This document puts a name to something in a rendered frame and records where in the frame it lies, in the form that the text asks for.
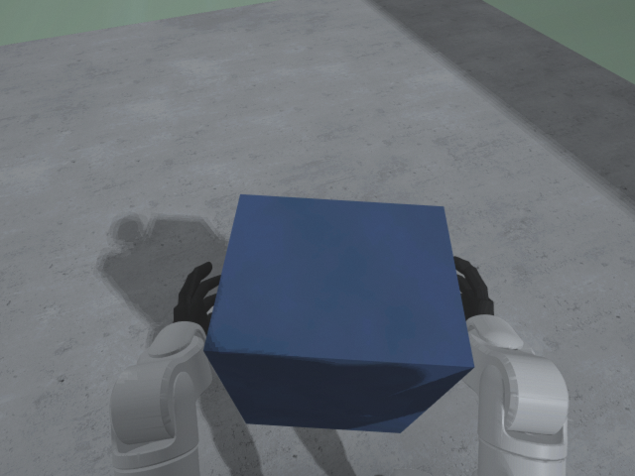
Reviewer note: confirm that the robot right forearm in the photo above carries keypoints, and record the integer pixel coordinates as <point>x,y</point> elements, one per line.
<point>523,403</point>

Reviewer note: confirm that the robot left forearm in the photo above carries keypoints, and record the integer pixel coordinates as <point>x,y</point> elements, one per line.
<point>152,405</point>

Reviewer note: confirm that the left robot hand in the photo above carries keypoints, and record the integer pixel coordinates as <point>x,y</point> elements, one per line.
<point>192,305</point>

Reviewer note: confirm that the right robot hand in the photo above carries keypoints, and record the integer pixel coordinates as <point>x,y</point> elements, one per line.
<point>474,295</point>

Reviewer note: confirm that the carton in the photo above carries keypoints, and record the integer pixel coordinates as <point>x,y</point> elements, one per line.
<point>337,314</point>

